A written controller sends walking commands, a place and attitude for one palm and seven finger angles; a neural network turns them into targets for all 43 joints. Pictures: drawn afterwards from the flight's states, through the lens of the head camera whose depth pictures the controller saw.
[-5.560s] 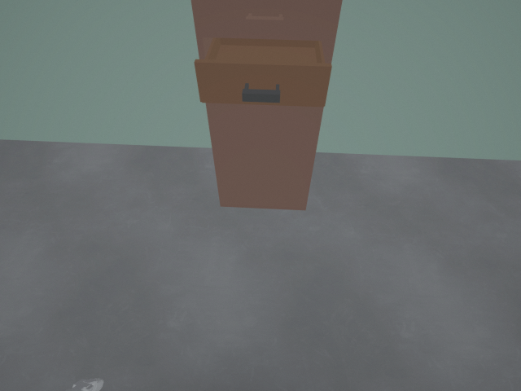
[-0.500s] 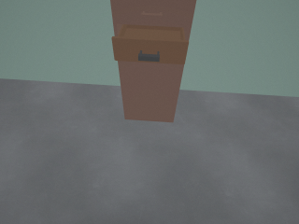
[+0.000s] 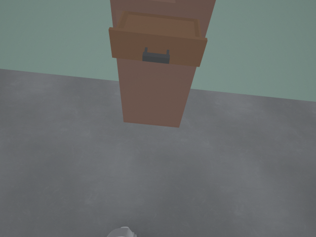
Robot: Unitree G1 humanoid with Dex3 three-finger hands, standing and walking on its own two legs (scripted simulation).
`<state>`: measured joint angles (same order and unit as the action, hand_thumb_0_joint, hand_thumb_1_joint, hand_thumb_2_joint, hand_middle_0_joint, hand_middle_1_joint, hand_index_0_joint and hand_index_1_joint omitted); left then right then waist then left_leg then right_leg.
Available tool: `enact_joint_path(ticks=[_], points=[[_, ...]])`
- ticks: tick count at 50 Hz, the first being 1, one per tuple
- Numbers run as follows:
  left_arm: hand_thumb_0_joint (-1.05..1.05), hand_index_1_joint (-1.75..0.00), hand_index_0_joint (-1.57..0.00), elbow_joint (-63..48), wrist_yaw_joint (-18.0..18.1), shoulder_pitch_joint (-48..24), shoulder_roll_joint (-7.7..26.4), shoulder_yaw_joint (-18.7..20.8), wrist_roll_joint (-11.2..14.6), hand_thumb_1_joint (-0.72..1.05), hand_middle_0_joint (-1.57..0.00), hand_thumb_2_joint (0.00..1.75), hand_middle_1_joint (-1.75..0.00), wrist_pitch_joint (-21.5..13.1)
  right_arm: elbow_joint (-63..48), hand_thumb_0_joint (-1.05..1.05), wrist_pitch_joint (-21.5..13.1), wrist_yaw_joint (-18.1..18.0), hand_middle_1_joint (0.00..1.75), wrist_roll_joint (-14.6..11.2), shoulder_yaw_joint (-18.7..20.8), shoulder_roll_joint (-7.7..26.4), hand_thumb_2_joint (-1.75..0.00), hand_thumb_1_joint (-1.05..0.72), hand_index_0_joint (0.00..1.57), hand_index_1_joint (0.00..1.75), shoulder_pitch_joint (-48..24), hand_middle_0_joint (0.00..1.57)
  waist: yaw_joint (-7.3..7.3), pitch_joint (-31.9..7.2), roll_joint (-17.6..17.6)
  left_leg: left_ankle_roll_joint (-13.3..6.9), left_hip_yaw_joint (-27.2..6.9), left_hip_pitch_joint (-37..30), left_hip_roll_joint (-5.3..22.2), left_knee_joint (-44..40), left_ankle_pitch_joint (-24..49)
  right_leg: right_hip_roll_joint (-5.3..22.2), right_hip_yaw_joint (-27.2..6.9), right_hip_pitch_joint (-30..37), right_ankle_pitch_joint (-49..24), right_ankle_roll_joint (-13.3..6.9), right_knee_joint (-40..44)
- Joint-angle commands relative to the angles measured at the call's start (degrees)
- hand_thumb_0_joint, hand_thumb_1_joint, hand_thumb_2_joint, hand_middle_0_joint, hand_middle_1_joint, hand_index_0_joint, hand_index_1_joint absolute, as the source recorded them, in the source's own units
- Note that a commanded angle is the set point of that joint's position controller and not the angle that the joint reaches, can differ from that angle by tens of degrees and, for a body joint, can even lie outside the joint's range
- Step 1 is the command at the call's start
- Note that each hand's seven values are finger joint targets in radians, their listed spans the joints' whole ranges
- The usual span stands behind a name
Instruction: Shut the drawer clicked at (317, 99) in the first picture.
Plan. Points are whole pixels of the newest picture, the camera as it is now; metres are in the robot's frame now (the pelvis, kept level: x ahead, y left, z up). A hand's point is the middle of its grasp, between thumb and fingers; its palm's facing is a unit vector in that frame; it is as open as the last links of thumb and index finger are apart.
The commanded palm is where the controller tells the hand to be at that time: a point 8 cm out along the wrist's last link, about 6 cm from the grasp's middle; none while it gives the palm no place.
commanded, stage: take the last steps up to it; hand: left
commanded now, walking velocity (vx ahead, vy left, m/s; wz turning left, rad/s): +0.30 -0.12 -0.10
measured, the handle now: (156, 54) +0.76 +0.08 +0.01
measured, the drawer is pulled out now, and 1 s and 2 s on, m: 0.16 0.16 0.16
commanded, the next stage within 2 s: come to a stop and stand still in 0.68 s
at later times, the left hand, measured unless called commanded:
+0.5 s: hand (128, 174) +0.32 +0.12 -0.16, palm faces -0.13 -0.98 -0.17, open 7.4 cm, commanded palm none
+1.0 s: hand (136, 178) +0.31 +0.09 -0.18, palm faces +0.05 -0.99 -0.15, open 7.3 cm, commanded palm none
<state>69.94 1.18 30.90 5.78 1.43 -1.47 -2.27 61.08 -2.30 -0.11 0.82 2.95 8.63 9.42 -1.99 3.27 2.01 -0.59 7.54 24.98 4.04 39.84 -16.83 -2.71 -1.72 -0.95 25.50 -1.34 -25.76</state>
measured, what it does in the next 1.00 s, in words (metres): walks ahead: left foot, then right foot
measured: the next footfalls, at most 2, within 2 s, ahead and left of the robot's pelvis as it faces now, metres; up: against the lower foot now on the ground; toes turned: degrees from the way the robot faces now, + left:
left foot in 0.02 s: +0.10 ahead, +0.10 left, +0.00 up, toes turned +8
right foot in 0.52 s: +0.32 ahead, -0.20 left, +0.00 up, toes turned -12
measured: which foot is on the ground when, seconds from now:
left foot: up 0.00-0.00, down 0.02-0.52, up 0.54-0.86, down 0.88-1.00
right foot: down 0.00-0.02, up 0.04-0.50, down 0.52-0.90, up 0.92-1.00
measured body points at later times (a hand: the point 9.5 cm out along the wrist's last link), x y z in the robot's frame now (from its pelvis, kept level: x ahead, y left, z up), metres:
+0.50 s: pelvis +0.18 -0.05 +0.01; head +0.22 -0.05 +0.46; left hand +0.32 +0.17 -0.14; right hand +0.04 -0.23 -0.14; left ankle +0.06 +0.09 -0.72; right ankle +0.28 -0.19 -0.71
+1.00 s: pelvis +0.33 -0.07 +0.01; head +0.35 -0.04 +0.46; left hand +0.31 +0.15 -0.16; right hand +0.42 -0.30 -0.12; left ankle +0.37 +0.01 -0.72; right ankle +0.27 -0.20 -0.70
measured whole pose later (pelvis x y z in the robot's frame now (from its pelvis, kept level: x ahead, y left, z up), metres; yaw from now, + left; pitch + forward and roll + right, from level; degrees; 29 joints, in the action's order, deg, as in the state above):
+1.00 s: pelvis +0.33 -0.07 +0.01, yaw -2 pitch -2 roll -1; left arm 64.9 2.3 16.9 9.7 1.6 -0.5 1.1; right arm 60.0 -2.1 -2.5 0.7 0.6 7.3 6.8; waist -2.4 3.1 3.1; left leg -3.1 9.2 15.0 3.1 29.8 -13.2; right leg 1.8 4.7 -12.8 28.1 1.6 -41.9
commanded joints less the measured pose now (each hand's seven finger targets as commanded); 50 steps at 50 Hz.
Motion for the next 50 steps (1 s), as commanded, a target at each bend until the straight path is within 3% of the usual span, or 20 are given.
enact_joint_path(ticks=[1,2,4,6,8,15,21,24,25,26,27,28,30,34,39,42,44,46,48,50], points=[[0.0,-0.3,-0.2,-5.3,-0.6,0.7,5.4,1.8,0.8,0.9,-0.2,0.9,-0.3,-1.2,4.0,0.0,-1.8,-2.1,0.3,0.8,3.4,15.6,-0.9,-0.9,0.2,0.3,25.9,0.2,9.85,-12.4,-20.3,-10.3,-35.7,-37.1,25.9,-24.2,5.4,-0.9,2.6,-31.6,4.9,-1.1,-41.7],[0.0,-0.3,-0.2,-6.5,-0.3,-2.4,7.0,1.8,0.1,0.9,-0.2,0.9,-0.3,-0.4,3.3,0.0,-1.3,-2.6,0.3,0.4,3.1,14.9,-0.9,-0.9,0.2,0.3,22.2,0.2,8.56,-7.9,-12.0,-12.6,-40.1,-29.1,28.3,-27.5,-2.7,2.7,-1.4,-33.4,4.4,-1.8,-49.4],[0.0,-0.3,-0.2,-6.5,-1.2,-6.5,5.1,2.2,-0.7,0.9,-0.2,0.9,-0.3,0.2,1.0,0.0,-1.9,-2.6,0.3,0.5,1.5,8.1,-0.9,-0.9,0.2,0.3,13.0,0.2,4.49,5.1,-4.7,-9.7,-27.0,-14.9,21.9,-29.4,-2.8,7.8,-0.9,-36.1,-5.5,-0.7,-50.4],[0.0,-0.3,-0.2,-6.1,-1.9,-3.3,3.2,2.2,-0.8,0.9,-0.2,0.9,-0.3,1.4,0.4,0.0,-2.7,-2.4,0.3,0.4,0.4,5.1,-0.9,-0.9,0.2,0.3,10.4,0.2,1.61,4.5,-7.8,-6.5,-14.7,-10.6,16.3,-28.9,3.5,8.6,0.3,-32.4,-10.2,0.6,-46.7],[0.0,-0.3,-0.2,-6.5,-2.0,-2.9,2.6,2.4,-0.9,0.9,-0.2,0.9,-0.3,1.9,0.3,0.0,-3.1,-2.4,0.3,0.4,0.6,4.3,-0.9,-0.9,0.2,0.3,11.0,0.2,1.02,1.6,-7.1,-6.3,-9.0,-11.7,14.1,-27.9,9.3,8.9,1.4,-31.6,-12.9,1.5,-43.7],[0.0,-0.3,-0.2,-12.3,-3.1,-17.5,4.9,2.5,-0.6,0.9,-0.2,0.9,-0.3,2.4,1.7,0.0,-2.9,-2.1,0.3,0.5,0.7,6.1,-0.9,-0.9,0.2,0.3,16.5,0.2,3.01,5.4,-9.0,-7.2,-5.6,-18.0,13.3,-29.0,16.9,11.2,4.4,-38.7,-18.7,3.2,-28.9],[0.0,-0.3,-0.2,-14.8,-3.4,-26.9,6.1,2.5,0.0,0.9,-0.2,0.9,-0.3,1.4,2.7,0.0,-2.1,-1.8,0.3,1.4,1.6,7.7,-0.9,-0.9,0.2,0.3,18.7,0.2,5.42,5.2,-10.5,-6.4,-4.3,-19.5,14.5,-26.6,18.5,9.1,7.1,-29.3,-15.7,1.2,-12.3],[0.0,-0.3,-0.2,-11.6,-3.2,-17.3,8.3,3.3,-0.1,0.9,-0.2,0.9,-0.3,0.0,3.1,0.0,-1.6,-1.6,0.3,1.1,1.9,8.8,-0.9,-0.9,0.2,0.3,17.2,0.2,0.41,-1.2,-7.1,-4.1,-1.6,-18.4,11.9,-13.2,26.4,4.8,10.9,-11.8,-15.6,-0.5,-4.5],[0.0,-0.3,-0.2,-8.7,-2.8,-9.2,11.0,4.1,-0.3,0.9,-0.2,0.9,-0.3,-0.8,3.6,0.0,-1.6,-1.2,0.3,0.7,1.7,7.7,-0.9,-0.9,0.2,0.3,18.0,0.2,-2.91,-6.5,-2.8,-2.3,0.2,-12.0,9.0,-1.3,23.1,6.3,8.6,2.0,-16.9,-1.7,-2.8],[0.0,-0.3,-0.2,-7.0,-1.8,-1.7,17.7,5.8,-0.6,0.9,-0.2,0.9,-0.3,-1.5,2.6,0.0,-1.7,-0.6,0.3,-0.2,0.7,3.4,-0.9,-0.9,0.2,0.3,21.2,0.2,-4.91,-15.4,13.0,-0.1,3.8,1.7,2.4,17.7,-1.2,22.2,-9.8,16.9,-17.1,-6.2,1.3],[0.0,-0.3,-0.2,-6.7,-1.1,1.3,20.8,5.6,0.7,0.9,-0.2,0.9,-0.3,-1.3,-0.1,0.0,-1.1,-1.0,0.3,-0.7,0.1,3.1,-0.9,-0.9,0.2,0.3,17.4,0.2,-5.1,-16.1,11.5,-0.5,-3.1,7.2,-1.6,32.3,-18.5,29.6,-22.3,14.8,-26.2,-9.8,7.0],[0.0,-0.3,-0.2,-7.0,-0.9,-3.1,19.5,5.4,0.7,0.9,-0.2,0.9,-0.3,-1.2,0.2,0.0,-0.9,-1.0,0.3,-0.7,0.5,2.9,-0.9,-0.9,0.2,0.3,14.9,0.2,-4.11,-14.9,10.4,-1.3,-7.4,8.2,1.0,37.5,-15.1,27.9,-19.0,8.5,-23.1,-9.8,7.7],[0.0,-0.3,-0.2,-9.2,-0.5,-13.0,12.6,3.5,0.7,0.9,-0.2,0.9,-0.3,-1.3,0.2,0.0,-0.4,-0.8,0.3,0.2,1.0,2.9,-0.9,-0.9,0.2,0.3,12.2,0.2,-0.03,-3.9,3.6,-0.9,-7.4,9.2,4.7,37.0,-6.1,23.3,-8.5,-4.6,-19.7,-8.2,9.8],[0.0,-0.3,-0.2,-10.2,0.2,-15.9,7.3,2.5,-0.3,0.9,-0.2,0.9,-0.3,-2.2,1.3,0.0,1.4,-0.6,0.3,1.0,0.7,0.1,-0.9,-0.9,0.2,0.3,16.4,0.2,4.74,-2.4,4.4,1.1,-4.5,1.9,4.8,24.6,-3.1,18.9,3.1,-14.8,-29.3,-7.3,11.6],[0.0,-0.3,-0.2,-9.1,0.1,-13.9,10.0,2.4,-0.1,0.9,-0.2,0.9,-0.3,-1.6,-1.5,0.0,0.7,0.1,0.3,0.6,-0.1,-0.2,-0.9,-0.9,0.2,0.3,10.0,0.2,2.86,-2.6,3.8,1.2,-1.8,-2.5,2.8,5.0,-2.7,18.6,2.1,-11.8,-26.1,-9.2,11.1],[0.0,-0.3,-0.2,-8.0,0.5,-14.7,8.3,1.5,0.7,0.9,-0.2,0.9,-0.3,-0.3,0.6,0.0,0.0,-0.7,0.3,0.3,-1.1,0.2,-0.9,-0.9,0.2,0.3,11.4,0.2,4.01,-2.9,1.8,2.2,-2.0,-15.4,1.4,-13.4,12.5,14.0,5.5,-12.6,-30.7,-4.8,2.9],[0.0,-0.3,-0.2,-7.4,0.9,-9.7,5.5,0.6,1.2,0.9,-0.2,0.9,-0.3,0.7,0.7,0.0,-0.6,-1.5,0.3,0.4,-0.8,7.1,-0.9,-0.9,0.2,0.3,11.7,0.2,2.17,-5.7,-11.9,-2.6,-12.2,-22.1,12.5,-16.2,44.5,8.5,7.3,-14.5,-14.4,1.5,-2.3],[0.0,-0.3,-0.2,-6.8,1.4,-8.9,7.4,0.5,1.0,0.9,-0.2,0.9,-0.3,2.2,0.5,0.0,0.3,-2.9,0.3,-0.2,-0.7,8.8,-0.9,-0.9,0.2,0.3,8.6,0.2,2.33,-3.0,-17.4,-7.3,-15.7,-20.8,16.8,-20.0,58.9,6.6,6.6,-15.4,2.0,3.2,-12.1],[0.0,-0.3,-0.2,-7.5,1.6,-9.7,9.4,1.2,0.7,0.9,-0.2,0.9,-0.3,3.2,0.3,0.0,0.9,-4.0,0.3,-0.2,-0.2,9.6,-0.9,-0.9,0.2,0.3,8.2,0.2,2.67,-2.0,-14.8,-9.5,-14.6,-22.9,18.3,-18.9,70.3,6.8,2.2,-20.1,7.2,3.2,-23.8],[0.0,-0.3,-0.2,-8.4,1.6,-9.9,9.2,2.2,0.4,0.9,-0.2,0.9,-0.3,3.8,-1.2,0.0,1.9,-4.0,0.3,0.0,1.0,10.8,-0.9,-0.9,0.2,0.3,5.5,0.2,2.54,-4.2,-10.5,-10.5,-11.6,-25.0,17.9,-17.6,64.8,5.9,0.8,-23.8,5.0,3.2,-31.4]])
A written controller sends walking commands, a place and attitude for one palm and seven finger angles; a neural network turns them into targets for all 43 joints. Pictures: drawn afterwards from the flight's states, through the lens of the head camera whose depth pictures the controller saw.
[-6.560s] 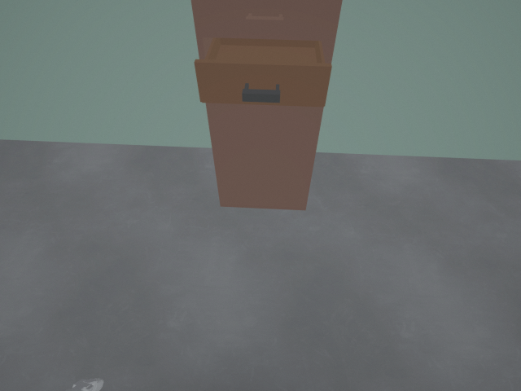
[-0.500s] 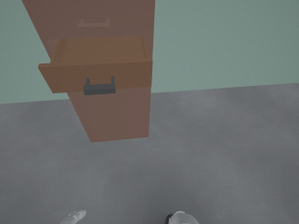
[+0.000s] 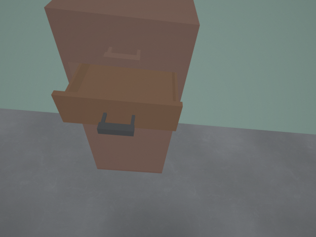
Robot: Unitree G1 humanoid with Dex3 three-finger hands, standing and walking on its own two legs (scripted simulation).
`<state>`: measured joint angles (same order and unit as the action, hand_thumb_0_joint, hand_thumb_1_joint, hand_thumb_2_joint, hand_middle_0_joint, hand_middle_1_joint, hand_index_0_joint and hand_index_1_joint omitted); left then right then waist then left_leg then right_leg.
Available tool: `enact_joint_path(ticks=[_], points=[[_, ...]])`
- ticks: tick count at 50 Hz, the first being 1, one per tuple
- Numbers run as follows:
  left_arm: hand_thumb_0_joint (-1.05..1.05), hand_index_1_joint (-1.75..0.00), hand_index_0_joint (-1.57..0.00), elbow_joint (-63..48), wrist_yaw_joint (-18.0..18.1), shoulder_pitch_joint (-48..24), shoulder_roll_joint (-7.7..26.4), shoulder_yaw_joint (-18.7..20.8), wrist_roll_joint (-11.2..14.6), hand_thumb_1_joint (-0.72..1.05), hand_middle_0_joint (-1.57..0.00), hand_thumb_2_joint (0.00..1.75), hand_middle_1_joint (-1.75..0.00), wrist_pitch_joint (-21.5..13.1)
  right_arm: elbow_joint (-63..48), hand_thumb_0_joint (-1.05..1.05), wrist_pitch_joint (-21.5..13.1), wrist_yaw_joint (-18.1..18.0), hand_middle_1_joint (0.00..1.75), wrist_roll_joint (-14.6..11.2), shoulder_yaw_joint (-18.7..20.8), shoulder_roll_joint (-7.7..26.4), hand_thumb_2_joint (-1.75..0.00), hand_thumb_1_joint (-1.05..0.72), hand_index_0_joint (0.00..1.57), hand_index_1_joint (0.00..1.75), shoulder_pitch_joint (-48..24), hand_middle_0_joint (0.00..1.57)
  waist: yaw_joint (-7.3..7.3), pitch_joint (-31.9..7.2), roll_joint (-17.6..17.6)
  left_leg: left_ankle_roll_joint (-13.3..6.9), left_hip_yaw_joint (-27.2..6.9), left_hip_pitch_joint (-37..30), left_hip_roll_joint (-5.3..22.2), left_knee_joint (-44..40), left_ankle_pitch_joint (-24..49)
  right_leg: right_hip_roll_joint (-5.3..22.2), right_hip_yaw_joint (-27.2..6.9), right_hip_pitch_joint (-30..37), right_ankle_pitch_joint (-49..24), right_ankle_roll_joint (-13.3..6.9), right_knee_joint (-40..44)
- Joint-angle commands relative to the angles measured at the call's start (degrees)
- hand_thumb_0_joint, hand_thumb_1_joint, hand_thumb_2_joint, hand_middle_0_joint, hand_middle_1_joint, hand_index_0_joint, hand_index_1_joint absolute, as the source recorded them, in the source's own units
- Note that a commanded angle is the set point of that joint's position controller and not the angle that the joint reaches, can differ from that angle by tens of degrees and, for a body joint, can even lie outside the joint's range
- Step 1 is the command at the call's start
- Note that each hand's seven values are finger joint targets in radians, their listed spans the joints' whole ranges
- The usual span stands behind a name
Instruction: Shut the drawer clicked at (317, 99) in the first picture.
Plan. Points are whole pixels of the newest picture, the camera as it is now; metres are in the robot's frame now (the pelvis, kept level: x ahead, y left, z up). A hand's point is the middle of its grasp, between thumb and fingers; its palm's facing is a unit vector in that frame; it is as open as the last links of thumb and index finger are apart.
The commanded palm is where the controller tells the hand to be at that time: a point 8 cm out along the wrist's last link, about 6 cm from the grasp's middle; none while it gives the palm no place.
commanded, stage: come to a stop and stand still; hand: left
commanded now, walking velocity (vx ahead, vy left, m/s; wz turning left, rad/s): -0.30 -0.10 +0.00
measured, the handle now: (117, 123) +0.42 +0.17 +0.00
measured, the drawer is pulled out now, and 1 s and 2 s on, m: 0.16 0.16 0.16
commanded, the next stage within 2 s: look again from close up in 1.20 s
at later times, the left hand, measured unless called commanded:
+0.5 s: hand out of the picture -0.04 +0.10 -0.15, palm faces +0.09 -0.96 -0.25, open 7.4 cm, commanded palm none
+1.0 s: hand out of the picture -0.07 +0.16 -0.18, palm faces +0.08 -0.98 -0.19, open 7.4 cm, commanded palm none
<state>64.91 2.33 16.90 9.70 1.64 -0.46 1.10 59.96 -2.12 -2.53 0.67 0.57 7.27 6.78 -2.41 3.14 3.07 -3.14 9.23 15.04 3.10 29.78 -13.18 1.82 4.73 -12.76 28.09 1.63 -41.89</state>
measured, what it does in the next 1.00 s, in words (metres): steps on the spot: right foot, then left foot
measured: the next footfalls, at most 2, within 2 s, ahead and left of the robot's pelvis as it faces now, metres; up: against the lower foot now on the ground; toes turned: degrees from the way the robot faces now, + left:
right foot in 0.30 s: -0.01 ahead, -0.14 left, +0.00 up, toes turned -2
left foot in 0.76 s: -0.05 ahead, +0.10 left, +0.00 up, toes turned +4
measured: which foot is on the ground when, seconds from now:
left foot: down 0.00-0.30, up 0.32-0.74, down 0.76-1.00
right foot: up 0.00-0.28, down 0.30-1.00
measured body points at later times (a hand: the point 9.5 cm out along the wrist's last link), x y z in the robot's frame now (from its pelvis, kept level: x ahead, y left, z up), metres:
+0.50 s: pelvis -0.05 -0.07 +0.01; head -0.04 -0.11 +0.46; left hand -0.05 +0.15 -0.13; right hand -0.02 -0.32 -0.16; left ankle -0.06 +0.07 -0.67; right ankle -0.03 -0.19 -0.74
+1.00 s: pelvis -0.06 -0.01 +0.00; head -0.05 -0.01 +0.45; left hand -0.07 +0.22 -0.16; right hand -0.03 -0.24 -0.15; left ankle -0.09 +0.10 -0.74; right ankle -0.05 -0.14 -0.74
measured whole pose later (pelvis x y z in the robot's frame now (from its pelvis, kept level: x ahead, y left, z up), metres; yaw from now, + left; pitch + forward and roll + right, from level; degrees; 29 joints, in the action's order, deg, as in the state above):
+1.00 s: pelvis -0.06 -0.01 +0.00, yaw +1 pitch -1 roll +1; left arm 65.3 1.7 15.1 9.4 1.3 -0.7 0.3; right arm 63.8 -0.5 -2.4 0.5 1.1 8.8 13.3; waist -1.6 1.9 1.2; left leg -0.7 4.0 8.3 0.0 25.7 -16.5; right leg 3.2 2.3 -12.1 14.0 1.4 -27.4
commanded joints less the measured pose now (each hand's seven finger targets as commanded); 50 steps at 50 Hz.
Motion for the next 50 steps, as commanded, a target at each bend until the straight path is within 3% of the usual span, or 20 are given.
enact_joint_path(ticks=[1,5,11,13,14,15,16,17,20,24,30,34,36,37,38,40,45,47,48,50], points=[[0.0,-0.3,-0.2,-4.0,0.3,3.9,5.2,2.4,-0.7,0.9,-0.2,0.9,-0.3,0.8,-0.9,0.0,2.1,-1.5,0.3,0.2,3.8,12.5,-0.9,-0.9,0.2,0.3,7.0,0.2,2.99,-5.5,-10.5,-7.9,-12.0,-15.6,18.2,-7.5,57.3,0.6,-6.1,-13.6,0.9,0.5,-18.8],[0.0,-0.3,-0.2,-6.1,0.0,3.4,4.4,3.4,-0.6,0.9,-0.2,0.9,-0.3,1.8,-3.1,0.0,2.4,-0.8,0.3,0.2,4.6,11.2,-0.9,-0.9,0.2,0.3,2.9,0.2,2.07,-7.7,-9.9,-7.0,-8.1,-10.7,16.0,-8.3,43.4,0.3,-6.4,-13.3,-3.2,1.4,-22.7],[0.0,-0.3,-0.2,-6.9,-0.3,5.0,1.8,2.2,-0.6,0.9,-0.2,0.9,-0.3,0.8,-4.2,0.0,2.9,0.9,0.3,0.7,5.2,10.9,-0.9,-0.9,0.2,0.3,-0.2,0.2,1.37,-5.8,-15.8,-5.2,-10.6,0.1,13.8,-11.4,7.0,1.4,-1.6,-2.3,-4.2,0.0,-1.0],[0.0,-0.3,-0.2,-4.9,-0.1,9.7,2.6,1.8,-1.0,0.9,-0.2,0.9,-0.3,-0.3,-3.6,0.0,3.2,1.5,0.3,0.2,4.8,9.8,-0.9,-0.9,0.2,0.3,-0.3,0.2,-1.05,-5.1,-10.3,-1.4,-9.1,5.6,9.2,-7.3,-8.1,1.0,-0.3,5.6,-12.7,0.3,13.3],[0.0,-0.3,-0.2,-4.9,0.0,9.5,5.8,1.8,-1.7,0.9,-0.2,0.9,-0.3,-1.0,-3.7,0.0,3.5,1.8,0.3,-0.3,4.4,6.7,-0.9,-0.9,0.2,0.3,1.3,0.2,-0.66,-2.9,-0.4,1.9,-5.7,7.9,3.5,0.6,-13.3,5.8,-6.8,3.9,-10.3,-0.5,23.0],[0.0,-0.3,-0.2,-6.9,0.1,4.9,10.9,2.2,-1.8,0.9,-0.2,0.9,-0.3,-1.4,-5.2,0.0,4.2,2.4,0.3,-0.6,3.6,3.4,-0.9,-0.9,0.2,0.3,2.3,0.2,1.35,1.2,12.1,4.8,-4.0,10.3,-1.0,8.8,-16.3,17.9,-23.2,-4.5,0.9,-5.1,32.6],[0.0,-0.3,-0.2,-8.9,-0.1,2.5,13.7,2.8,-1.5,0.9,-0.2,0.9,-0.3,-0.9,-5.9,0.0,4.9,2.7,0.3,-0.1,4.1,6.6,-0.9,-0.9,0.2,0.3,0.7,0.2,-0.1,2.1,9.1,4.1,-7.5,7.6,-0.5,16.1,-16.0,21.8,-26.8,-12.7,10.9,-8.3,36.6],[0.0,-0.3,-0.2,-9.3,0.2,0.8,14.2,3.3,-1.5,0.9,-0.2,0.9,-0.3,-1.0,-6.3,0.0,5.7,2.8,0.3,0.3,4.5,7.3,-0.9,-0.9,0.2,0.3,-0.1,0.2,0.25,4.5,13.6,4.0,-9.4,9.9,-0.7,21.0,-13.9,21.3,-30.4,-15.0,13.0,-8.3,38.2],[0.0,-0.3,-0.2,-9.8,0.0,-2.3,10.5,2.9,-1.2,0.9,-0.2,0.9,-0.3,-1.5,-3.0,0.0,4.9,3.3,0.3,0.9,4.5,8.4,-0.9,-0.9,0.2,0.3,6.4,0.2,2.57,4.7,6.3,4.1,-10.2,13.3,-1.1,28.5,-4.0,15.3,-17.8,-7.6,-4.4,-6.2,31.8],[0.0,-0.3,-0.2,-8.8,0.5,3.6,9.7,3.4,-0.9,0.9,-0.2,0.9,-0.3,-2.1,-3.8,0.0,4.7,3.1,0.3,1.0,4.3,8.1,-0.9,-0.9,0.2,0.3,7.0,0.2,-0.13,-0.4,5.1,5.7,-10.2,16.1,-1.1,29.2,-3.4,16.6,-15.5,3.8,-16.9,-8.0,28.1],[0.0,-0.3,-0.2,-7.4,0.5,5.8,10.3,3.8,-1.6,0.9,-0.2,0.9,-0.3,-1.8,-4.8,0.0,4.2,2.7,0.3,0.5,3.5,6.8,-0.9,-0.9,0.2,0.3,6.1,0.2,-1.68,-2.0,7.9,5.7,-7.9,10.9,-0.9,16.9,-10.4,17.4,-15.7,6.0,-20.1,-10.2,27.3],[0.0,-0.3,-0.2,-6.7,-0.1,2.1,10.6,3.9,-1.4,0.9,-0.2,0.9,-0.3,-1.1,-2.6,0.0,2.9,2.1,0.3,-0.1,2.8,5.5,-0.9,-0.9,0.2,0.3,11.0,0.2,0.48,-3.5,10.0,4.7,-5.3,-0.5,-2.5,1.3,-6.3,13.8,-12.5,2.1,-18.8,-8.5,25.3],[0.0,-0.3,-0.2,-6.3,-0.2,0.1,8.3,3.3,-0.6,0.9,-0.2,0.9,-0.3,-0.6,-0.3,0.0,2.0,1.6,0.3,-0.2,2.5,6.2,-0.9,-0.9,0.2,0.3,14.8,0.2,2.53,-3.6,4.5,4.3,-5.8,-11.1,-1.3,-9.6,0.8,9.6,-9.4,-5.3,-12.6,-4.9,20.8],[0.0,-0.3,-0.2,-6.5,-0.4,0.7,5.8,2.7,-0.4,0.9,-0.2,0.9,-0.3,-0.3,-0.3,0.0,1.6,1.5,0.3,0.1,2.9,8.7,-0.9,-0.9,0.2,0.3,15.5,0.2,2.52,-3.7,-4.8,2.7,-13.0,-12.6,4.7,-12.2,1.5,5.6,-6.4,-9.3,-9.2,-3.0,14.8],[0.0,-0.3,-0.2,-7.2,-0.5,0.6,2.8,2.3,-0.3,0.9,-0.2,0.9,-0.3,-0.1,-1.1,0.0,1.5,1.2,0.3,0.5,3.3,12.1,-0.9,-0.9,0.2,0.3,14.7,0.2,2.27,-1.7,-13.4,-0.4,-20.5,-6.3,12.1,-15.7,0.0,2.5,-1.6,-9.4,-6.3,-1.0,10.6],[0.0,-0.3,-0.2,-5.7,-0.5,-1.3,2.3,1.6,-0.9,0.9,-0.2,0.9,-0.3,0.1,-1.1,0.0,1.4,0.7,0.3,0.5,2.6,10.5,-0.9,-0.9,0.2,0.3,9.0,0.2,1.44,2.6,-16.4,-3.2,-21.1,2.8,11.8,-20.9,-5.9,2.2,-1.5,-5.7,-5.5,-0.3,4.6],[0.0,-0.3,-0.2,-1.8,-0.8,2.1,2.8,0.6,-0.5,0.9,-0.2,0.9,-0.3,-0.8,1.1,0.0,0.8,-0.3,0.3,0.2,1.4,7.9,-0.9,-0.9,0.2,0.3,8.2,0.2,0.11,0.5,-11.1,-2.2,-12.6,-4.6,6.9,-11.4,19.8,2.5,-3.1,-1.2,-13.9,-0.6,13.3],[0.0,-0.3,-0.2,-0.5,-0.5,3.9,4.4,0.2,-0.5,0.9,-0.2,0.9,-0.3,-1.6,1.6,0.0,0.5,-0.1,0.3,-0.3,1.5,7.2,-0.9,-0.9,0.2,0.3,9.5,0.2,0.75,-2.3,-6.1,0.3,-10.9,-6.2,4.2,-7.9,19.6,4.6,-5.9,3.4,-27.8,-1.4,19.9],[0.0,-0.3,-0.2,-0.5,-0.5,3.1,5.0,0.0,-0.4,0.9,-0.2,0.9,-0.3,-1.7,1.9,0.0,0.5,0.0,0.3,-0.5,1.4,6.8,-0.9,-0.9,0.2,0.3,10.2,0.2,1.6,-2.1,-5.9,1.3,-10.7,-6.0,3.6,-9.0,14.3,6.0,-6.3,3.9,-28.2,-1.8,20.3],[0.0,-0.3,-0.2,-0.2,-0.5,1.1,4.6,-0.2,-0.2,0.9,-0.2,0.9,-0.3,-2.0,2.8,0.0,1.0,0.1,0.3,-0.3,1.2,6.8,-0.9,-0.9,0.2,0.3,10.3,0.2,2.3,-0.8,1.7,2.4,-10.3,-6.6,3.4,-9.4,10.3,5.7,-6.7,2.2,-28.5,-2.2,20.8]])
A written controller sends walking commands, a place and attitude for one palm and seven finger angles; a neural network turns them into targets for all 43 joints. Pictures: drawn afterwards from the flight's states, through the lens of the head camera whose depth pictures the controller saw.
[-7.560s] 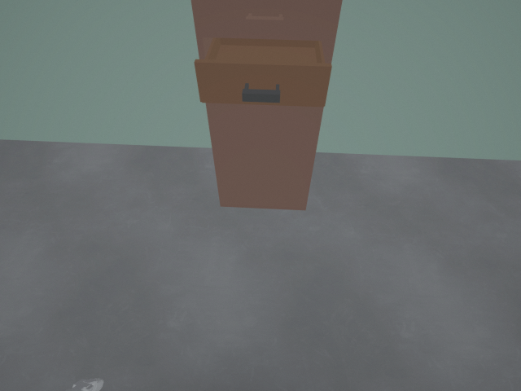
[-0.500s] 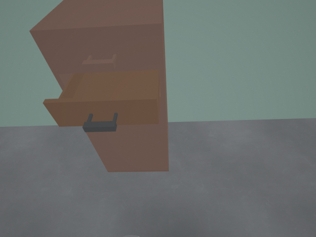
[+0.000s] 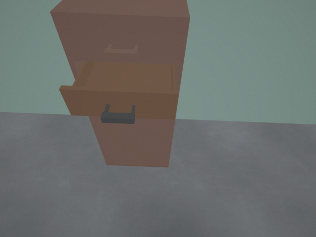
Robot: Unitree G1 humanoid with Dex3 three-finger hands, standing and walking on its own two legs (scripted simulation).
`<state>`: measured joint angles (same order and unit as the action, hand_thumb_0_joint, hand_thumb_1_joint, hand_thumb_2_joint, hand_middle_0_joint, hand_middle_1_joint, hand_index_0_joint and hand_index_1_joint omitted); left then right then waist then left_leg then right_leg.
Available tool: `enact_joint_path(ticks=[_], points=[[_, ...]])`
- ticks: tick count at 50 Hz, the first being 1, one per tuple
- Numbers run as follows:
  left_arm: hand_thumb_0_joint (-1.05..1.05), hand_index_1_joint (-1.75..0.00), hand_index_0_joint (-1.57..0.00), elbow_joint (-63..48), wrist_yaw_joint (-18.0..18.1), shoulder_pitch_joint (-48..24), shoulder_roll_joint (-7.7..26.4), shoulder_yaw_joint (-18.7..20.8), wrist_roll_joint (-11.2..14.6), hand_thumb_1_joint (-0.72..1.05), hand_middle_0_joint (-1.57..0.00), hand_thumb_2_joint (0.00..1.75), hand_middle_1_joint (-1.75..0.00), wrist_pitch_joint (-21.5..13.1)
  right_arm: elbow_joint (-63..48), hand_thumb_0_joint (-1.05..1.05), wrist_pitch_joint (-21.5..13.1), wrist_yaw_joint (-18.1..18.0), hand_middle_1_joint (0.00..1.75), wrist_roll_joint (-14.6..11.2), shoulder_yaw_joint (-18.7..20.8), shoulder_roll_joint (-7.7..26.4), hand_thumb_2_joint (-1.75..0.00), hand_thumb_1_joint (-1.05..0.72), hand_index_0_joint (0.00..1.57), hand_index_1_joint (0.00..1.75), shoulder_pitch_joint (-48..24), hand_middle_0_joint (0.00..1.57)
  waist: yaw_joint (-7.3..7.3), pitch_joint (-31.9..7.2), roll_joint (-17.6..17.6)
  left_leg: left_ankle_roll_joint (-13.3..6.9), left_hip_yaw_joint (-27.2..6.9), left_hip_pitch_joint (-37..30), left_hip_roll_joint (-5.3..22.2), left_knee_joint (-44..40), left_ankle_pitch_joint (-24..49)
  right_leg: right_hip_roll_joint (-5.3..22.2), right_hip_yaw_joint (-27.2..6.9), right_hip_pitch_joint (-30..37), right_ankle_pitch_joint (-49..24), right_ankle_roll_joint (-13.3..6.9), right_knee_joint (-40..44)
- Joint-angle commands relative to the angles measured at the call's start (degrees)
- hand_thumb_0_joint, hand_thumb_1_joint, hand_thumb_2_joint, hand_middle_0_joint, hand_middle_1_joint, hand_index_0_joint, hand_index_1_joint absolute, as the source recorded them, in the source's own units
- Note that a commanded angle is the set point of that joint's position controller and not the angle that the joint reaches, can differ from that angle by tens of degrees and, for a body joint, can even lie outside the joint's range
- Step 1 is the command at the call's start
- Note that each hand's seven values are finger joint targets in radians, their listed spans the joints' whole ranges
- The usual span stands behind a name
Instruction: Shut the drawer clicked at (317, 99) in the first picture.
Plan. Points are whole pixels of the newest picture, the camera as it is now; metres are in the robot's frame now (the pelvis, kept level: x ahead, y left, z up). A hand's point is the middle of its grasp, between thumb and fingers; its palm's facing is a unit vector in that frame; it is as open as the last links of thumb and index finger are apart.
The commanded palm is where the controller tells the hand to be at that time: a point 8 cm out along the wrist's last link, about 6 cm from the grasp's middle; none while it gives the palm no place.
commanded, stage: come to a stop and stand still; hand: left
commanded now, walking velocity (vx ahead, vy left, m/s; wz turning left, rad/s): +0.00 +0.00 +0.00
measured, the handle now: (119, 112) +0.49 +0.18 +0.00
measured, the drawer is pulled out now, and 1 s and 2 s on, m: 0.16 0.16 0.16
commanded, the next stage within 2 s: look again from close up in 0.20 s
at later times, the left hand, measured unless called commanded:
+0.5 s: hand out of the picture +0.00 +0.18 -0.18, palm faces +0.00 -0.98 -0.20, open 7.3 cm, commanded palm none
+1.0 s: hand out of the picture +0.13 +0.18 -0.10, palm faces +0.24 -0.95 -0.21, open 7.2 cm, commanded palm +0.12 +0.22 -0.06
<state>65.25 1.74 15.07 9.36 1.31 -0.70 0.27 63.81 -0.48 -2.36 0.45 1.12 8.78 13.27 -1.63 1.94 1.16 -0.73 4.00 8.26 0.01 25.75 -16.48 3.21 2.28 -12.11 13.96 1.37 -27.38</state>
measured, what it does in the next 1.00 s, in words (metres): stands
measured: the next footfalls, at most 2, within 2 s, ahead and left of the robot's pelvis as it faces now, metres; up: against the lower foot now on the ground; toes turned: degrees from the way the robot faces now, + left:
none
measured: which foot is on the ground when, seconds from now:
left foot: down 0.00-1.00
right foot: down 0.00-1.00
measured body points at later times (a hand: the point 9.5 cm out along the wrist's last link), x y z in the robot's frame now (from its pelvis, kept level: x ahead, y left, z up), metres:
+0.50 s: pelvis +0.00 +0.01 +0.00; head +0.02 +0.00 +0.45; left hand +0.00 +0.24 -0.16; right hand +0.00 -0.20 -0.17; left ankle -0.03 +0.11 -0.74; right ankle +0.01 -0.13 -0.74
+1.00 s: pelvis +0.01 -0.01 +0.00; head +0.03 -0.02 +0.44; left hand +0.12 +0.23 -0.08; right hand +0.06 -0.25 -0.14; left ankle -0.03 +0.11 -0.74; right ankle +0.01 -0.13 -0.74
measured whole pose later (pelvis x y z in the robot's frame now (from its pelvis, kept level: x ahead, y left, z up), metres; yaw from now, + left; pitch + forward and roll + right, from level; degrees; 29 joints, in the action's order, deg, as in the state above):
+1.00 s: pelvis +0.01 -0.01 +0.00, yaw +1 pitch +1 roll +0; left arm 20.7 6.2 26.3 9.8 1.8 6.5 -0.5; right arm 53.5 -11.4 -4.0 -1.8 0.4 11.2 19.5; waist 0.0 0.7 -0.6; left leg 0.4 2.9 11.1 1.1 29.1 -18.8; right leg 2.5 3.5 -14.7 17.2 0.2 -31.2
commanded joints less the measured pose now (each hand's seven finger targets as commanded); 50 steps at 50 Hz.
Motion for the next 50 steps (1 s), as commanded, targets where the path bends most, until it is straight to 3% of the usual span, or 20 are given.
enact_joint_path(ticks=[1,3,7,14,15,16,17,18,22,26,32,37,43,44,45,46,47,48,49,50], points=[[0.0,-0.3,-0.2,-0.4,0.1,2.3,4.4,0.0,0.0,0.9,-0.2,0.9,-0.3,-1.1,-0.7,0.0,-0.6,0.0,0.3,-0.1,0.5,5.3,-0.9,-0.9,0.2,0.3,4.3,0.2,1.72,0.9,2.8,-0.1,-5.2,0.0,6.6,-6.6,12.7,4.1,-4.1,1.0,-12.4,-1.7,6.7],[0.0,-0.3,-0.2,-0.6,0.2,2.1,4.2,0.0,0.0,0.9,-0.2,0.9,-0.3,-0.9,-0.1,0.0,-1.0,0.0,0.3,0.0,0.2,5.3,-0.9,-0.9,0.2,0.3,4.4,0.2,1.38,0.6,0.0,-0.3,-5.4,0.1,6.9,-7.8,14.0,3.7,-3.4,2.0,-11.2,-1.4,6.9],[0.0,-0.3,-0.2,-0.1,0.3,2.4,4.2,-0.1,0.0,0.9,-0.2,0.9,-0.3,-0.8,0.6,0.0,-1.1,0.0,0.3,0.0,-0.1,5.1,-0.9,-0.9,0.2,0.3,4.8,0.2,1.04,1.3,-1.8,-0.3,-5.5,0.7,6.9,-9.3,11.8,3.5,-3.1,2.9,-9.1,-1.2,7.8],[0.0,-0.3,-0.2,0.0,0.4,3.1,3.8,-0.2,0.1,0.9,-0.2,0.9,-0.3,-0.9,1.4,0.0,-1.4,0.0,0.3,0.0,-0.1,4.4,-0.9,-0.9,0.2,0.3,6.3,0.2,1.09,0.6,-2.0,-0.2,-5.4,0.4,6.8,-9.4,13.4,3.7,-2.8,4.0,-10.9,-1.3,7.9],[0.0,-0.3,-0.2,0.9,2.7,6.7,5.9,-1.1,-0.6,0.9,-0.2,0.9,-0.3,-2.3,-2.9,0.0,-2.1,1.0,0.3,-0.6,-0.4,6.9,-0.9,-0.9,0.2,0.3,1.8,0.2,-0.17,2.8,-1.7,0.9,-3.5,5.0,7.5,1.8,19.1,5.8,-5.2,1.8,-24.0,-2.1,4.6],[0.0,-0.3,-0.2,-1.7,2.1,4.4,7.2,-0.7,-0.1,0.9,-0.2,0.9,-0.3,-2.5,-3.8,0.0,-1.6,1.1,0.3,0.1,-0.4,4.7,-0.9,-0.9,0.2,0.3,6.5,0.2,2.58,-0.4,-5.2,0.8,-4.6,5.4,4.7,-2.3,6.0,5.9,-5.0,3.1,-10.8,-3.4,2.8],[0.0,-0.3,-0.2,-2.6,1.5,3.4,7.5,-0.9,0.0,0.9,-0.2,0.9,-0.3,-2.6,-3.9,0.0,-1.4,1.6,0.3,0.6,-0.8,4.3,-0.9,-0.9,0.2,0.3,5.3,0.2,1.2,0.0,-6.8,0.3,-4.5,6.4,4.5,-2.4,3.7,4.2,-4.2,1.5,-4.3,-3.6,2.4],[0.0,-0.3,-0.2,-3.1,1.0,3.2,6.9,-1.2,0.0,0.9,-0.2,0.9,-0.3,-2.3,-4.9,0.0,-1.5,1.6,0.3,0.6,-0.9,4.7,-0.9,-0.9,0.2,0.3,6.1,0.2,1.57,-0.4,-7.1,-0.5,-5.6,6.8,5.2,-3.7,2.5,3.1,-3.4,0.6,0.4,-3.5,1.6],[0.0,-0.3,-0.2,-3.4,0.3,3.0,5.1,-1.5,-0.1,0.9,-0.2,0.9,-0.3,-1.8,-5.6,0.0,-1.8,1.1,0.3,0.6,-1.0,5.6,-0.9,-0.9,0.2,0.3,7.9,0.2,1.69,1.0,-3.2,-2.0,-7.1,7.0,6.6,-4.2,8.1,1.8,-2.0,0.4,-2.4,-3.1,0.2],[0.0,-0.3,-0.2,-3.0,0.3,3.4,4.6,-1.5,0.3,0.9,-0.2,0.9,-0.3,-1.7,-4.7,0.0,-1.9,0.7,0.3,0.4,-1.3,5.8,-0.9,-0.9,0.2,0.3,8.1,0.2,1.55,2.2,-1.2,-1.9,-6.2,5.5,6.2,-4.4,11.5,2.4,-2.5,0.6,-5.8,-2.8,0.6],[0.0,-0.3,-0.2,-2.7,0.3,3.5,4.9,-1.2,0.2,0.9,-0.2,0.9,-0.3,-1.6,-3.2,0.0,-1.8,0.6,0.3,0.4,-1.3,5.6,-0.9,-0.9,0.2,0.3,7.8,0.2,1.56,2.6,-2.0,-1.6,-5.2,3.7,6.0,-5.1,13.1,2.7,-2.9,0.9,-8.6,-2.8,1.1],[0.0,-0.3,-0.2,-2.5,0.3,3.4,5.1,-0.8,0.2,0.9,-0.2,0.9,-0.3,-1.7,-2.3,0.0,-1.8,0.4,0.3,0.4,-1.3,5.4,-0.9,-0.9,0.2,0.3,7.3,0.2,1.54,1.6,-0.5,-1.4,-4.6,1.7,6.1,-4.8,14.8,2.8,-3.2,1.5,-11.8,-2.9,1.4],[0.0,-0.3,-0.2,-2.3,0.3,3.0,5.3,-0.8,0.1,0.9,-0.2,0.9,-0.3,-1.7,-1.5,0.0,-1.4,0.4,0.3,0.3,-1.3,5.2,-0.9,-0.9,0.2,0.3,6.5,0.2,1.47,2.0,-0.5,-1.0,-4.0,1.9,5.9,-5.0,12.1,3.3,-3.5,1.9,-12.5,-3.0,2.7],[0.0,-0.3,-0.2,-0.4,2.7,8.7,7.6,-0.4,-0.3,0.9,-0.2,0.9,-0.3,-2.6,-5.3,0.0,-1.6,0.9,0.3,-0.4,-0.1,8.1,-0.9,-0.9,0.2,0.3,0.8,0.2,-0.86,1.1,10.2,0.9,-2.4,6.3,7.0,8.4,17.2,6.5,-7.0,3.4,-40.5,-1.7,2.3],[0.0,-0.32,-0.22,-89.4,2.2,-35.9,19.8,7.2,10.8,0.9,-0.22,0.9,-0.32,-15.6,-23.8,0.0,-10.7,-1.8,0.3,-3.1,1.0,16.2,-0.9,-0.9,0.2,0.3,2.7,0.2,5.82,-28.0,-3.9,-0.9,-2.7,-6.8,0.8,0.1,24.8,1.4,-3.8,8.9,-33.9,-3.3,-2.9],[0.0,-0.34,-0.24,-73.9,4.8,-8.2,16.2,6.9,5.5,0.9,-0.24,0.9,-0.34,-12.5,-20.8,0.0,-15.2,-3.8,0.3,-1.7,0.5,11.5,-0.9,-0.9,0.2,0.3,-1.7,0.2,0.81,-27.3,-16.1,-1.1,-2.0,-9.9,2.0,-0.5,32.8,-1.8,-2.5,6.9,-20.5,-4.2,-4.8],[0.0,-0.37,-0.26,-66.6,6.4,5.8,2.0,-0.7,8.2,0.9,-0.26,0.9,-0.37,-4.6,-21.3,0.0,-17.1,-3.3,0.3,-3.4,1.2,8.8,-0.9,-0.9,0.2,0.3,-2.9,0.2,2.58,-15.9,-14.8,1.3,-3.5,-3.8,3.0,-0.8,32.4,-1.9,1.7,-0.8,-8.0,-3.1,-4.2],[0.0,-0.39,-0.28,-66.7,5.2,4.9,-2.7,-2.8,9.0,0.9,-0.28,0.9,-0.39,-4.4,-20.0,0.0,-17.7,-2.9,0.3,-3.1,1.3,9.9,-0.9,-0.9,0.2,0.3,-0.6,0.2,3.53,-8.6,-7.5,0.9,-3.7,-0.2,2.6,0.9,27.9,-2.1,2.9,-4.3,-8.5,-2.4,-3.1],[0.0,-0.41,-0.3,-70.2,4.5,0.0,0.9,-0.3,9.0,0.9,-0.3,0.9,-0.41,-7.1,-23.5,0.0,-18.9,-2.4,0.3,-2.5,2.4,11.8,-0.9,-0.9,0.2,0.3,-2.0,0.2,4.86,-3.9,-4.5,0.5,-4.7,4.2,1.6,3.7,21.3,-2.1,3.4,-7.8,-9.2,-2.1,-2.9],[0.0,-0.43,-0.32,-69.5,3.2,1.9,2.9,3.0,8.6,0.9,-0.32,0.9,-0.43,-10.2,-24.9,0.0,-19.4,-2.1,0.3,-1.2,3.1,12.4,-0.9,-0.9,0.2,0.3,-0.9,0.2,4.81,-6.6,0.0,0.2,-4.3,7.2,0.7,5.9,17.4,-2.3,4.3,-9.4,-8.4,-2.0,-4.1]])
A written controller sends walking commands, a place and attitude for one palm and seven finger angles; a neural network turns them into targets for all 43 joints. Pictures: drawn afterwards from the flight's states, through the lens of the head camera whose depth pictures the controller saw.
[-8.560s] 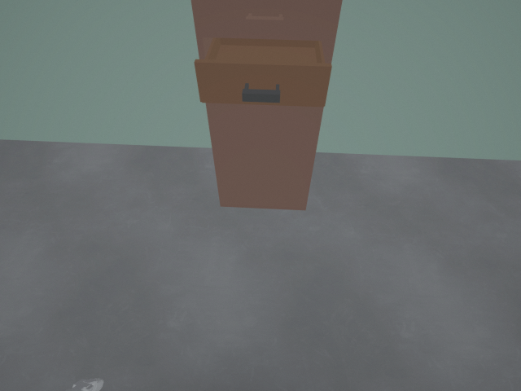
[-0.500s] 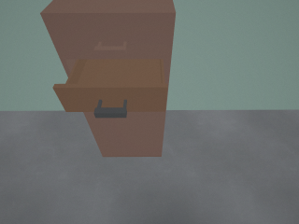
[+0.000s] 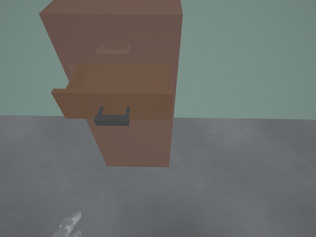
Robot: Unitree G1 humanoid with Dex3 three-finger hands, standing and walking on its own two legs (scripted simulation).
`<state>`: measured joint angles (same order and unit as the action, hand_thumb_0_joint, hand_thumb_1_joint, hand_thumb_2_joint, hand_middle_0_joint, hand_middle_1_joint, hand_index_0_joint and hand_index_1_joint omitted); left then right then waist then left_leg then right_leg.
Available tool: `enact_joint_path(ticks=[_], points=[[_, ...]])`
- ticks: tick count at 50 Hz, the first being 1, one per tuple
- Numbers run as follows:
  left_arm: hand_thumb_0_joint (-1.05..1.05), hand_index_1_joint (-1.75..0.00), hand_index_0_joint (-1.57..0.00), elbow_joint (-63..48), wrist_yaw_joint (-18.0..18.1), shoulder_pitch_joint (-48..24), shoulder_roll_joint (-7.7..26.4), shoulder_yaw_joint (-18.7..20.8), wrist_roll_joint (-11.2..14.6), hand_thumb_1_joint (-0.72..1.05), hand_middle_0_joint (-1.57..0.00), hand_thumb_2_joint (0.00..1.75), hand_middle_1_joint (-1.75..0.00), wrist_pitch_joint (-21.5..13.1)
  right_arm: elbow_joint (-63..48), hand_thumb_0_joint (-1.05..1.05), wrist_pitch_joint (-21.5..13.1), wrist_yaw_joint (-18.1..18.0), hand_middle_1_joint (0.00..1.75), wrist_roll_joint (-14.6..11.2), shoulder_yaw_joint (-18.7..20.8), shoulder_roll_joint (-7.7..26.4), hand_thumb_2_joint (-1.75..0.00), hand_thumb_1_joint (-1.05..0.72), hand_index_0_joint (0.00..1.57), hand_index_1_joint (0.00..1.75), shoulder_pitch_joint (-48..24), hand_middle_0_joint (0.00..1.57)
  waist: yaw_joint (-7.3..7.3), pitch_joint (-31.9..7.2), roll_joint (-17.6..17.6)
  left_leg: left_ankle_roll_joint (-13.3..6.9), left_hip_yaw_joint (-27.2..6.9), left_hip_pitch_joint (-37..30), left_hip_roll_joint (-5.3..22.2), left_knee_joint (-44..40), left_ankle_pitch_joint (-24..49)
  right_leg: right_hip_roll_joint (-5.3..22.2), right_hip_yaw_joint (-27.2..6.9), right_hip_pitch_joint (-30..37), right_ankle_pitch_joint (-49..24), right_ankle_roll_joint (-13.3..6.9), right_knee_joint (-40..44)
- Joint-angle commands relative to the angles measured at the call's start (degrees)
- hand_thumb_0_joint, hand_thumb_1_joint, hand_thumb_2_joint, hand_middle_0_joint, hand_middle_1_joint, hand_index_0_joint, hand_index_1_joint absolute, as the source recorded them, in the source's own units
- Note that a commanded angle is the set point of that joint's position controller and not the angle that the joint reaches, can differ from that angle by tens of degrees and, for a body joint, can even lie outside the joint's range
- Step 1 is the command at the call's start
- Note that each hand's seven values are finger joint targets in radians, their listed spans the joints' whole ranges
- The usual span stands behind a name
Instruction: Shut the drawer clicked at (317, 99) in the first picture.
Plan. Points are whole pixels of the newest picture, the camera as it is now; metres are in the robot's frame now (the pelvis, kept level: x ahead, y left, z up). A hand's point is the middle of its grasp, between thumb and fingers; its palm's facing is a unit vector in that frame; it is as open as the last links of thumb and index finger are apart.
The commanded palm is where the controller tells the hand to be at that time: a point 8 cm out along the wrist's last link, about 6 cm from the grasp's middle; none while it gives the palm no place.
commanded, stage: raise the hand and make a fist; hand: left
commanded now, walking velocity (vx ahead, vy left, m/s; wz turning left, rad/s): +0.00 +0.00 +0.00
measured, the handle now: (113, 114) +0.48 +0.18 +0.00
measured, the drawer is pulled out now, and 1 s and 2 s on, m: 0.16 0.16 0.16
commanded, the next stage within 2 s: bring the fist close to the handle in 1.78 s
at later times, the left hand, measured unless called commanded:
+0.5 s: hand (97, 210) +0.18 +0.16 +0.00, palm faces +0.02 -1.00 -0.04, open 4.9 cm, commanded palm +0.17 +0.21 +0.00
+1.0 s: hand (103, 176) +0.24 +0.15 +0.05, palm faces +0.00 -1.00 -0.02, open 3.1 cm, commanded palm +0.22 +0.20 +0.06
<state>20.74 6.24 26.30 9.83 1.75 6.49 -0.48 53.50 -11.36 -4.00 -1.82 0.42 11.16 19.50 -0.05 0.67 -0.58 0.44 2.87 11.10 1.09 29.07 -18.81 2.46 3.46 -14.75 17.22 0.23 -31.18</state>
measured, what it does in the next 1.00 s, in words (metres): stands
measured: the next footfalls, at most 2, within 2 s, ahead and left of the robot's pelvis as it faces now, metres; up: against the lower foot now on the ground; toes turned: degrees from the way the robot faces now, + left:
none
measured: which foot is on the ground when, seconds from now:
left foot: down 0.00-1.00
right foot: down 0.00-1.00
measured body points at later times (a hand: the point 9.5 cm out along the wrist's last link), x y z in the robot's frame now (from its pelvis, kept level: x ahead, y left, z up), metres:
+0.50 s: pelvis -0.05 -0.02 -0.07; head +0.01 -0.01 +0.38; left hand +0.18 +0.21 +0.00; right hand +0.17 -0.22 -0.14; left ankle -0.04 +0.12 -0.73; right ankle -0.01 -0.12 -0.73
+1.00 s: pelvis -0.02 +0.01 -0.03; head +0.01 +0.01 +0.42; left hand +0.24 +0.20 +0.05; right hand +0.15 -0.23 -0.10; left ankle -0.04 +0.12 -0.73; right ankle -0.01 -0.12 -0.73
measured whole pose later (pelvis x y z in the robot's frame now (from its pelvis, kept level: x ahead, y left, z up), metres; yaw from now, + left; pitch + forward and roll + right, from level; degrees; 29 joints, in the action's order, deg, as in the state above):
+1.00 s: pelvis -0.02 +0.01 -0.03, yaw +1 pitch +7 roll -1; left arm -3.2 -4.1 10.4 9.4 1.7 9.3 -12.2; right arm 31.1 -12.7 -1.7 -1.3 -0.6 14.7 15.1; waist 0.2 -3.3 -1.1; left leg -0.1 1.5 29.6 1.7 48.2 -25.6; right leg 2.6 4.1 -31.3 22.1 0.4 -46.5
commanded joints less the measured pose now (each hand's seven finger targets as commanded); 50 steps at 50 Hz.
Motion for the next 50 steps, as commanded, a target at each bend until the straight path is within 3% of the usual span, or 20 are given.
enact_joint_path(ticks=[1,2,3,4,6,7,10,12,16,17,20,23,27,29,32,35,40,42,46,50], points=[[0.0,-0.45,-0.34,-20.3,-3.4,-1.8,0.2,3.2,2.0,0.9,-0.34,0.9,-0.45,-12.6,-16.3,0.0,-8.9,-0.1,0.3,1.8,4.3,9.4,-0.9,-0.9,0.2,0.3,-7.7,0.2,1.54,-5.0,8.3,-1.0,-2.8,8.8,-0.8,5.1,16.1,-1.9,3.8,-9.1,-9.8,-0.6,-2.4],[0.0,-0.47,-0.36,-15.6,-6.5,4.7,-0.6,4.4,2.5,0.9,-0.36,0.9,-0.47,-15.9,-18.5,0.0,-9.1,0.8,0.3,1.6,4.7,9.1,-0.9,-0.9,0.2,0.3,-8.9,0.2,-0.86,-4.5,8.4,-0.6,-2.3,12.6,-1.5,7.1,14.0,-1.8,3.2,-10.1,-8.6,-0.9,-4.6],[0.0,-0.5,-0.38,-12.7,-9.9,7.6,-2.8,4.0,3.5,0.9,-0.38,0.9,-0.5,-20.2,-20.1,0.0,-9.2,1.7,0.3,1.8,4.6,8.5,-0.9,-0.9,0.2,0.3,-9.3,0.2,-2.0,-5.2,13.1,-0.1,-1.9,17.0,-1.9,9.5,11.7,-2.1,3.4,-12.0,-7.4,-0.9,-8.0],[0.0,-0.52,-0.4,-11.9,-13.8,8.9,-3.8,3.4,4.9,0.9,-0.4,0.9,-0.52,-24.9,-21.9,0.0,-9.2,2.5,0.3,1.9,5.0,8.6,-0.9,-0.9,0.2,0.3,-10.4,0.2,-2.77,-5.1,14.3,0.1,-1.4,21.9,-2.2,12.7,8.6,-2.0,2.4,-14.2,-6.0,-0.9,-10.8],[0.0,-0.56,-0.44,-12.2,-21.5,6.1,0.9,7.9,7.1,0.9,-0.44,0.9,-0.56,-34.2,-25.1,0.0,-9.0,3.9,0.3,1.9,5.6,9.5,-0.9,-0.9,0.2,0.3,-11.8,0.2,-2.99,-7.3,10.4,0.6,-0.6,28.3,-3.0,18.6,4.0,-1.2,-0.5,-16.8,-3.3,-1.6,-15.1],[0.0,-0.58,-0.46,-11.0,-23.5,7.0,4.7,11.9,7.1,0.9,-0.46,0.9,-0.58,-35.2,-26.8,0.0,-8.4,4.3,0.3,1.5,6.1,9.7,-0.9,-0.9,0.2,0.3,-11.4,0.2,-4.54,-8.9,6.2,0.3,-0.1,29.6,-3.4,20.5,4.0,-0.5,-2.6,-15.7,-3.3,-2.3,-16.3],[0.0,-0.65,-0.52,-21.9,-24.5,1.5,5.9,11.0,8.5,0.9,-0.52,0.9,-0.65,-29.8,-34.1,0.0,-6.1,3.7,0.3,0.3,5.3,9.5,-0.9,-0.9,0.2,0.3,-13.5,0.2,-4.78,-16.4,2.9,-1.0,1.7,31.0,-4.3,22.2,2.0,0.0,-5.4,-13.7,0.2,-1.4,-16.2],[0.0,-0.69,-0.56,-29.6,-21.9,-7.0,6.3,10.2,8.8,0.9,-0.56,0.9,-0.69,-27.4,-35.5,0.0,-5.1,2.9,0.3,0.2,4.7,8.9,-0.9,-0.9,0.2,0.3,-11.9,0.2,-2.33,-16.5,2.2,-1.4,0.3,31.6,-3.7,23.2,-0.2,-0.7,-6.0,-17.0,5.0,-0.9,-16.0],[0.0,-0.78,-0.64,-41.6,-17.2,-17.2,7.2,8.8,6.9,0.9,-0.64,0.9,-0.78,-29.9,-34.1,0.0,-4.6,1.9,0.3,0.9,3.6,8.2,-0.9,-0.9,0.2,0.3,-7.9,0.2,1.44,-19.5,-2.3,-2.1,-1.6,28.7,-1.8,26.1,2.5,-1.4,-6.2,-18.2,0.4,-0.8,-17.2],[0.0,-0.8,-0.66,-42.4,-17.2,-21.3,7.7,7.3,6.3,0.9,-0.66,0.9,-0.8,-30.5,-33.2,0.0,-4.7,1.7,0.3,1.2,3.2,8.5,-0.9,-0.9,0.2,0.3,-7.6,0.2,3.26,-18.6,-0.8,-2.2,-2.3,29.0,-1.3,27.0,2.0,-1.9,-5.6,-20.3,1.0,-0.8,-18.0],[0.0,-0.86,-0.72,-38.1,-19.5,-21.6,6.2,4.0,6.3,0.9,-0.72,0.9,-0.86,-29.5,-31.3,0.0,-5.8,1.2,0.3,0.5,2.2,9.1,-0.9,-0.9,0.2,0.3,-7.4,0.2,4.23,-16.9,-3.3,-2.0,-3.2,28.2,-0.9,26.3,0.5,-2.2,-4.4,-21.9,2.5,-1.1,-17.2],[0.0,-0.93,-0.78,-32.4,-21.6,-22.5,7.9,4.6,7.0,0.9,-0.78,0.9,-0.93,-23.5,-31.0,0.0,-5.9,0.6,0.3,-0.2,1.3,9.9,-0.9,-0.9,0.2,0.3,-7.9,0.2,3.51,-17.1,-1.5,-2.1,-3.6,28.8,-1.1,24.5,-1.2,-1.9,-4.7,-19.3,5.6,-0.7,-14.6],[0.0,-1.01,-0.86,-27.8,-19.6,-18.2,10.9,11.0,8.3,0.9,-0.86,0.9,-1.01,-15.7,-31.8,0.0,-5.0,0.4,0.3,-0.2,0.9,9.5,-0.9,-0.9,0.2,0.3,-9.0,0.2,-0.53,-19.9,2.6,-1.7,-3.5,27.7,-1.5,19.9,1.1,-1.3,-4.3,-11.5,5.2,-0.3,-11.7],[0.0,-1.06,-0.9,-30.0,-17.8,-18.1,9.3,11.2,8.6,0.9,-0.9,0.9,-1.06,-14.9,-32.1,0.0,-4.8,0.6,0.3,-0.1,0.8,8.8,-0.9,-0.9,0.2,0.3,-8.9,0.2,-1.31,-20.7,2.6,-1.5,-2.9,26.0,-1.7,18.3,3.5,-0.9,-3.9,-9.2,1.5,-0.1,-11.2],[0.0,-1.12,-0.96,-30.3,-15.2,-19.7,8.7,10.3,7.7,0.9,-0.96,0.9,-1.12,-15.8,-31.9,0.0,-4.7,1.1,0.3,0.4,0.5,8.9,-0.9,-0.9,0.2,0.3,-8.9,0.2,-1.08,-16.3,3.9,-1.3,-3.2,24.7,-1.3,15.6,3.2,-1.6,-1.9,-10.4,1.2,-0.3,-11.0],[0.0,-1.19,-1.02,-33.5,-14.0,-18.8,5.8,6.8,6.3,0.9,-1.02,0.9,-1.19,-18.1,-31.9,0.0,-5.2,1.7,0.3,0.5,0.9,9.1,-0.9,-0.9,0.2,0.3,-7.5,0.2,-0.65,-16.3,0.8,-1.3,-2.6,21.3,-1.3,13.9,4.4,-1.8,-0.5,-10.9,-1.7,-0.6,-11.4],[0.0,-1.3,-1.12,-35.5,-12.7,-21.4,5.4,4.8,4.7,0.9,-1.12,0.9,-1.3,-18.4,-31.5,0.0,-5.3,1.9,0.3,0.5,1.3,9.6,-0.9,-0.9,0.2,0.3,-7.0,0.2,0.05,-15.2,-0.6,-1.3,-2.6,18.6,-1.3,12.2,4.2,-2.1,0.1,-11.0,-1.9,-0.9,-10.6],[0.0,-1.34,-1.16,-36.2,-11.8,-21.6,6.2,5.2,4.3,0.9,-1.16,0.9,-1.34,-17.8,-31.5,0.0,-5.1,1.9,0.3,0.5,1.2,9.7,-0.9,-0.9,0.2,0.3,-6.6,0.2,0.02,-15.4,0.9,-1.4,-2.9,17.6,-1.1,11.6,5.2,-2.4,0.6,-10.2,-3.0,-0.9,-10.5],[0.0,-1.43,-1.24,-38.9,-10.4,-25.4,4.0,2.7,3.3,0.9,-1.24,0.9,-1.43,-16.6,-31.3,0.0,-4.6,1.9,0.3,0.5,1.0,9.2,-0.9,-0.9,0.2,0.3,-7.1,0.2,0.08,-16.8,-3.3,-1.1,-2.9,13.6,-1.1,10.8,9.2,-2.3,0.9,-8.9,-7.8,-1.3,-10.5],[0.0,-1.51,-1.32,-38.1,-10.0,-26.8,3.4,1.8,2.6,0.9,-1.32,0.9,-1.51,-13.7,-31.4,0.0,-3.9,2.1,0.3,0.5,0.6,9.0,-0.9,-0.9,0.2,0.3,-7.4,0.2,-0.16,-16.3,-1.4,-0.9,-3.4,11.6,-0.9,9.7,12.1,-2.6,1.3,-7.3,-11.2,-1.3,-9.9]])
